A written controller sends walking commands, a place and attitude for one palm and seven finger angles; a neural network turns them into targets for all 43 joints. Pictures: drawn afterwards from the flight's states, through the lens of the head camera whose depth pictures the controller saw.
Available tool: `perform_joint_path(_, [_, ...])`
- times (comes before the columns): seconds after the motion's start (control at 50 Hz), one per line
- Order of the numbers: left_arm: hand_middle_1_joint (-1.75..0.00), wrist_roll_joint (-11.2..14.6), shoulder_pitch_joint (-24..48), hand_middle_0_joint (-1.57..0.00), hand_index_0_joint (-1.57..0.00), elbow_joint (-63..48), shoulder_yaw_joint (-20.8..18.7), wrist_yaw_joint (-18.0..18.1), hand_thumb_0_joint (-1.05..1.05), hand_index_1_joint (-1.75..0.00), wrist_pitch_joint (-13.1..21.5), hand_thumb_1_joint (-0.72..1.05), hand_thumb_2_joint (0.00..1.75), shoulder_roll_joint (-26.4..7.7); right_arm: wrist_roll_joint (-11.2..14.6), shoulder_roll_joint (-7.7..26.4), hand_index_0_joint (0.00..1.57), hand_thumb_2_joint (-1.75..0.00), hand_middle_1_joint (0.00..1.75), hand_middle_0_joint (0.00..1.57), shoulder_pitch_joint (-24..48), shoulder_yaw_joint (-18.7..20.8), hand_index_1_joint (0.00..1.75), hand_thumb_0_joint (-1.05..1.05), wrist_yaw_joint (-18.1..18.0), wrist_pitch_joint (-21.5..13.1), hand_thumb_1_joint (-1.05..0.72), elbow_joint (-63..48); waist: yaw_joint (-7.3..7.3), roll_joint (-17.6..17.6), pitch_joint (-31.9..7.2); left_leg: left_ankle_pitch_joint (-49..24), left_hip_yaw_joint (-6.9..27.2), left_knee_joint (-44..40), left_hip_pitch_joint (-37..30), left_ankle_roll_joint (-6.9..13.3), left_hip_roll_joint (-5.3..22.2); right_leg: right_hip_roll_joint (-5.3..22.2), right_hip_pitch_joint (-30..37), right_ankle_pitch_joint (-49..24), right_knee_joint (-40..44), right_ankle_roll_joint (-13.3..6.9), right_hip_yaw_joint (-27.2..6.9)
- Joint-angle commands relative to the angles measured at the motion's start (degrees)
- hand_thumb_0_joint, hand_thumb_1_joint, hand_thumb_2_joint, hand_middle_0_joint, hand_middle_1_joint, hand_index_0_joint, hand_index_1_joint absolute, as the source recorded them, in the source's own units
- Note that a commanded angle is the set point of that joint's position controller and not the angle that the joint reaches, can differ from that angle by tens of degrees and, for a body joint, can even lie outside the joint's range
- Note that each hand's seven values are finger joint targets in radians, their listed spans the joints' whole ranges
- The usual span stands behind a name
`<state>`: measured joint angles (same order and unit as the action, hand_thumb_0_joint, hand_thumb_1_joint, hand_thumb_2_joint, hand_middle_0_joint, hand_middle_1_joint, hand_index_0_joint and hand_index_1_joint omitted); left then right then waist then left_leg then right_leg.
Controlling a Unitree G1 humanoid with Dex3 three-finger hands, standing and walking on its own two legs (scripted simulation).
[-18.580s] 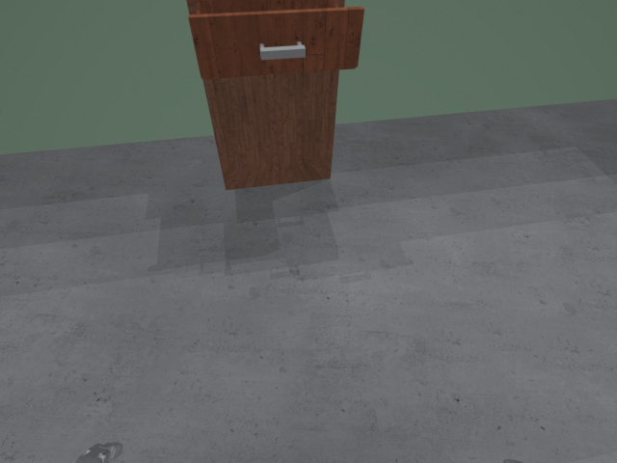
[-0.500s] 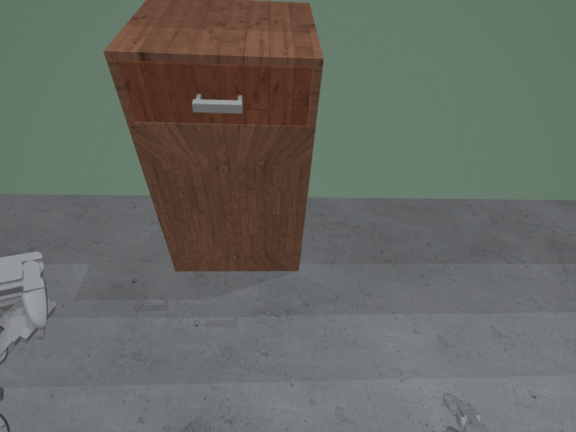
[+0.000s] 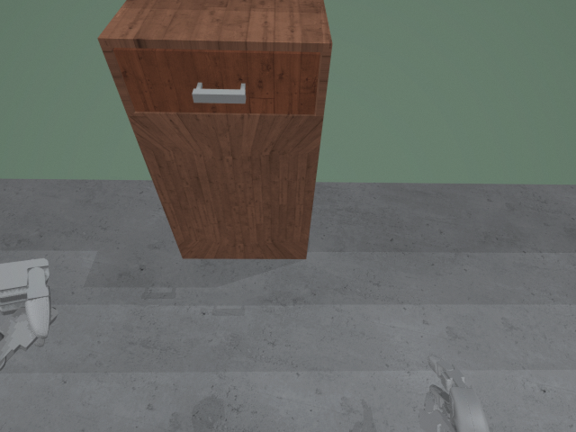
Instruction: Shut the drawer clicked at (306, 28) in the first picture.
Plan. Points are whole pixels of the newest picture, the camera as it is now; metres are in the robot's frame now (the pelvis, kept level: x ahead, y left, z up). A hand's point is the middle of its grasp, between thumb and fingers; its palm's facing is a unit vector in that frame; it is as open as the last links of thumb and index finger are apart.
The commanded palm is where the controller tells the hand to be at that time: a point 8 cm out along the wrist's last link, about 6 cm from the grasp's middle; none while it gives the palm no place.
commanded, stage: stop stepping back and stand still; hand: left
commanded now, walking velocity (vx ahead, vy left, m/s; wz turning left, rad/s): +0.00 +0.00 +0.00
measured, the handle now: (220, 91) +0.82 +0.21 +0.02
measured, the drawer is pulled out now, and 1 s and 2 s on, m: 0.00 0.00 0.00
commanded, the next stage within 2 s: let the arm hang, fingers relaxed in 0.22 s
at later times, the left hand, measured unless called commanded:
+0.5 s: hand (124, 416) +0.15 +0.24 -0.09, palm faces +0.05 -0.93 -0.37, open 3.0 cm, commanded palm none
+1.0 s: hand out of the picture -0.08 +0.19 -0.17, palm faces +0.05 -0.98 -0.21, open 6.3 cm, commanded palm none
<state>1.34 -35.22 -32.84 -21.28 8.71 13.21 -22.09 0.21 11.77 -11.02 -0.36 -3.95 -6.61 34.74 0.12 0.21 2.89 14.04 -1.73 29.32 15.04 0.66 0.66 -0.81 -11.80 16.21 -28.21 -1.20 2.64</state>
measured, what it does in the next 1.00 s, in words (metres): stands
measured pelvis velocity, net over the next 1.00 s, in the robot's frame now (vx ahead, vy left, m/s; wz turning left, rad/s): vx -0.02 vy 0.02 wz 0.02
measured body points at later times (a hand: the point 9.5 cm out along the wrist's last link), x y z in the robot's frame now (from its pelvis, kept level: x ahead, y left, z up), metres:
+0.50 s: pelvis -0.01 +0.01 -0.01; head +0.00 +0.00 +0.44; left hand +0.15 +0.29 -0.07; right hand +0.13 -0.24 -0.13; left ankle +0.02 +0.11 -0.74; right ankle -0.01 -0.10 -0.74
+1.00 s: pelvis -0.02 +0.02 +0.00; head +0.00 +0.01 +0.45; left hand -0.08 +0.25 -0.15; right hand -0.05 -0.18 -0.16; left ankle +0.02 +0.11 -0.74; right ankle -0.01 -0.10 -0.74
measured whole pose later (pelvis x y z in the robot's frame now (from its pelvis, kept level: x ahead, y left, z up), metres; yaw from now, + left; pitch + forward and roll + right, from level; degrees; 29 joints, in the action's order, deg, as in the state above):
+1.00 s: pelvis -0.02 +0.02 +0.00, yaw +1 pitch -1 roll -1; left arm -0.7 -20.4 67.2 -0.2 1.7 -0.8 -8.4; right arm -0.8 6.7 -19.2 -0.2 -2.0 1.4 63.8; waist 0.2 -1.9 3.2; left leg 10.1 -1.4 25.4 14.1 2.5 -1.4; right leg 1.1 -10.6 12.6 -24.4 0.3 3.2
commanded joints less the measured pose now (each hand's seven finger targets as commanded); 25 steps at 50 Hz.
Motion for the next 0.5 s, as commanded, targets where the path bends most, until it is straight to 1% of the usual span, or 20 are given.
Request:
perform_joint_path(0.0, [-1.60, 1.4, -4.9, -1.40, -1.40, -9.9, -6.7, 0.8, 0.00, -1.60, 2.7, 0.90, 0.90, -7.9, 0.4, 6.6, 0.20, -0.90, 0.30, 0.20, 3.2, 3.1, 0.30, 0.00, 0.2, -1.7, -0.90, -8.6, 0.33, -0.4, -10.2, -16.6, 3.0, -1.9, -3.2, 0.6, 4.3, 5.1, 5.7, -23.7, 4.5, 0.2, -7.0])
perform_joint_path(0.02, [-1.60, 1.6, -4.3, -1.40, -1.40, -10.3, -6.0, 0.7, 0.00, -1.60, 2.6, 0.90, 0.90, -7.4, 0.4, 6.4, 0.20, -0.90, 0.30, 0.20, 3.3, 3.0, 0.30, 0.00, 0.3, -1.3, -0.90, -8.8, 0.54, 0.1, -10.3, -16.8, 2.7, -1.7, -3.5, 0.3, 4.1, 5.3, 5.7, -25.3, 4.3, 0.0, -7.3])
perform_joint_path(0.04, [-1.60, 1.7, -4.3, -1.40, -1.40, -9.9, -6.4, 0.8, 0.00, -1.60, 2.4, 0.90, 0.90, -7.8, 0.4, 6.3, 0.20, -0.90, 0.30, 0.20, 3.6, 2.9, 0.30, 0.00, 0.2, -0.9, -0.90, -9.0, 0.50, 0.1, -10.4, -16.9, 2.5, -1.9, -3.9, 0.3, 4.0, 5.4, 5.4, -25.8, 4.3, 0.2, -7.2])
perform_joint_path(0.08, [-1.60, 1.7, -3.5, -1.40, -1.40, -10.2, -6.5, 0.9, 0.00, -1.60, 2.3, 0.90, 0.90, -8.1, 0.3, 6.1, 0.20, -0.90, 0.30, 0.20, 4.1, 2.7, 0.30, 0.00, -0.1, -0.3, -0.90, -9.4, 0.34, -0.9, -10.1, -16.1, 2.4, -2.6, -4.5, 0.5, 4.0, 5.0, 4.6, -23.9, 4.7, 0.5, -6.8])
perform_joint_path(0.1, [-1.60, 1.7, -2.8, -1.40, -1.40, -11.0, -6.9, 1.0, 0.00, -1.60, 2.2, 0.90, 0.90, -8.8, 0.3, 6.3, 0.20, -0.90, 0.30, 0.20, 4.4, 2.8, 0.30, 0.00, -0.2, -0.2, -0.90, -9.6, 0.30, -1.6, -10.2, -17.0, 2.5, -2.8, -4.5, 0.4, 4.1, 5.0, 5.1, -24.3, 4.6, 0.4, -6.5])
perform_joint_path(0.14, [-1.60, 1.7, -3.4, -1.40, -1.40, -10.6, -6.6, 1.0, 0.00, -1.60, 2.0, 0.90, 0.90, -8.5, 0.3, 6.0, 0.20, -0.90, 0.30, 0.20, 4.5, 2.5, 0.30, 0.00, -0.4, 0.1, -0.90, -9.9, 0.12, -2.3, -10.1, -18.3, 2.7, -3.4, -5.3, 0.7, 4.5, 4.5, 4.8, -23.8, 4.5, 0.7, -6.0])
perform_joint_path(0.16, [-1.60, 1.7, -2.9, -1.40, -1.40, -11.1, -6.2, 1.0, 0.00, -1.60, 2.0, 0.90, 0.90, -8.4, 0.3, 6.0, 0.20, -0.90, 0.30, 0.20, 4.5, 2.5, 0.30, 0.00, -0.4, 0.2, -0.90, -10.0, 0.09, -2.5, -10.1, -18.1, 2.8, -3.7, -5.2, 0.7, 4.4, 4.3, 4.8, -23.2, 4.6, 0.8, -5.8])
perform_joint_path(0.2, [-1.60, 1.7, -2.0, -1.40, -1.40, -11.0, -6.3, 1.1, 0.00, -1.60, 1.8, 0.90, 0.90, -8.7, 0.3, 6.3, 0.20, -0.90, 0.30, 0.20, 4.8, 2.5, 0.30, 0.00, -0.6, 0.2, -0.90, -10.0, 0.05, -1.8, -9.1, -17.3, 3.2, -4.1, -4.6, 0.6, 4.3, 4.3, 4.8, -21.6, 5.4, 0.8, -5.7])
perform_joint_path(0.22, [-1.60, 1.6, -2.2, -1.40, -1.40, -10.5, -5.7, 1.0, 0.00, -1.60, 1.7, 0.90, 0.90, -8.1, 0.3, 6.0, 0.20, -0.90, 0.30, 0.20, 4.7, 2.4, 0.30, 0.00, -0.6, 0.2, -0.90, -10.0, 0.05, -1.7, -8.5, -16.5, 3.1, -4.2, -4.7, 0.6, 4.3, 4.3, 4.3, -21.2, 5.8, 0.8, -5.9])
perform_joint_path(0.28, [-1.60, 1.5, -1.7, -1.40, -1.40, -9.6, -5.3, 1.1, 0.00, -1.60, 1.6, 0.90, 0.90, -7.8, 0.2, 6.3, 0.20, -0.90, 0.30, 0.20, 4.5, 2.4, 0.30, 0.00, -0.6, 0.4, -0.90, -9.8, -0.01, -2.8, -7.3, -13.2, 3.3, -5.4, -3.9, 0.7, 4.2, 3.9, 3.3, -16.7, 7.1, 0.9, -5.7])
perform_joint_path(0.3, [-1.60, -2.6, 7.3, -1.40, -1.40, 37.8, 17.3, -6.5, 0.00, -1.60, -5.3, 0.90, 0.90, -2.0, 0.8, 14.0, 0.20, -0.90, 0.30, 0.20, 7.9, 5.3, 0.30, 0.00, 5.1, -3.7, -0.90, 4.0, 2.51, -1.8, -4.6, -18.6, 3.5, 3.8, -2.7, 0.6, 5.8, 7.7, -6.1, -18.4, -0.4, -0.5, -1.8])
perform_joint_path(0.32, [-1.56, -3.1, 8.9, -1.36, -1.36, 38.9, 14.2, -8.2, 0.00, -1.56, -10.2, 0.90, 0.90, -2.1, 0.7, 15.0, 0.20, -0.90, 0.30, 0.20, 2.5, 5.8, 0.30, 0.00, 5.2, 0.2, -0.90, 4.2, 1.52, -1.8, -7.0, -16.1, 4.2, 2.7, -2.0, 1.0, 6.0, 8.2, -6.0, -14.8, 0.4, -0.8, -5.0])
perform_joint_path(0.34, [-1.51, -3.3, 9.8, -1.32, -1.32, 41.1, 14.5, -8.4, 0.00, -1.51, -11.2, 0.90, 0.90, -0.2, 0.2, 12.1, 0.20, -0.90, 0.30, 0.20, 0.9, 4.9, 0.30, 0.00, 5.0, 1.8, -0.90, 3.7, 1.14, 0.6, -7.6, -11.8, 5.3, 2.6, -0.2, 2.2, 6.1, 7.5, -6.0, -10.8, -0.3, -1.0, -3.8])
perform_joint_path(0.36, [-1.47, -3.3, 11.7, -1.28, -1.28, 43.9, 15.2, -8.7, 0.00, -1.47, -11.6, 0.90, 0.90, 0.4, -0.3, 11.6, 0.20, -0.90, 0.30, 0.20, 1.2, 4.2, 0.30, 0.00, 4.8, 2.7, -0.90, 3.4, 0.81, 3.1, -6.6, -9.5, 6.7, 2.0, 2.0, 3.2, 6.0, 6.8, -6.1, -8.4, -0.8, -1.1, -3.8])
perform_joint_path(0.38, [-1.43, -3.3, 13.8, -1.24, -1.24, 47.0, 15.7, -8.8, 0.00, -1.43, -11.9, 0.90, 0.90, 0.2, -0.8, 11.5, 0.20, -0.90, 0.30, 0.20, 1.6, 3.8, 0.30, 0.00, 4.6, 3.3, -0.90, 3.3, 0.56, 6.1, -5.9, -8.8, 7.7, 1.8, 3.5, 3.7, 5.8, 6.8, -5.2, -7.9, -0.6, -1.3, -4.0])
perform_joint_path(0.4, [-1.38, -3.5, 16.1, -1.20, -1.20, 50.6, 16.2, -8.7, 0.00, -1.38, -12.1, 0.90, 0.90, -0.1, -1.2, 11.1, 0.20, -0.90, 0.30, 0.20, 1.4, 3.7, 0.30, 0.00, 4.5, 3.8, -0.90, 3.8, 0.53, 8.9, -6.6, -10.6, 7.5, 1.9, 3.0, 3.3, 5.1, 7.1, -4.2, -9.2, -0.5, -1.9, -4.6])
perform_joint_path(0.42, [-1.34, -3.2, 17.7, -1.16, -1.16, 54.2, 16.6, -8.6, 0.00, -1.34, -12.4, 0.90, 0.90, 0.1, -1.4, 11.1, 0.20, -0.90, 0.30, 0.20, 1.4, 3.4, 0.30, 0.00, 4.2, 4.3, -0.90, 4.5, 0.50, 9.3, -6.1, -11.0, 7.4, 1.8, 2.8, 3.2, 4.6, 7.7, -3.8, -9.6, 0.2, -2.4, -5.1])
perform_joint_path(0.44, [-1.30, -3.1, 19.0, -1.12, -1.12, 58.4, 17.2, -8.4, 0.00, -1.30, -12.7, 0.90, 0.90, 0.6, -1.7, 10.4, 0.20, -0.90, 0.30, 0.20, 1.4, 3.1, 0.30, 0.00, 4.0, 4.9, -0.90, 5.7, 0.47, 7.7, -6.0, -11.8, 7.4, 1.0, 2.0, 2.9, 4.3, 7.7, -3.4, -9.8, 0.4, -2.6, -5.5])
perform_joint_path(0.46, [-1.25, -2.9, 19.9, -1.08, -1.08, 62.5, 17.7, -8.1, 0.00, -1.25, -13.1, 0.90, 0.90, 1.2, -1.9, 9.7, 0.20, -0.90, 0.30, 0.20, 1.1, 2.7, 0.30, 0.00, 3.9, 5.4, -0.90, 7.0, 0.41, 6.2, -6.0, -12.6, 7.7, -0.4, 1.4, 2.8, 4.5, 7.2, -2.5, -9.2, 0.5, -2.3, -5.2])
perform_joint_path(0.48, [-1.21, -2.8, 20.6, -1.04, -1.04, 66.4, 18.2, -7.8, 0.00, -1.21, -13.5, 0.90, 0.90, 1.7, -1.9, 9.2, 0.20, -0.90, 0.30, 0.20, 0.8, 2.3, 0.30, 0.00, 3.7, 5.8, -0.90, 8.4, 0.22, 2.4, -6.1, -13.4, 8.1, -2.4, 1.5, 2.8, 4.8, 6.4, -0.8, -8.2, 0.4, -1.6, -4.8])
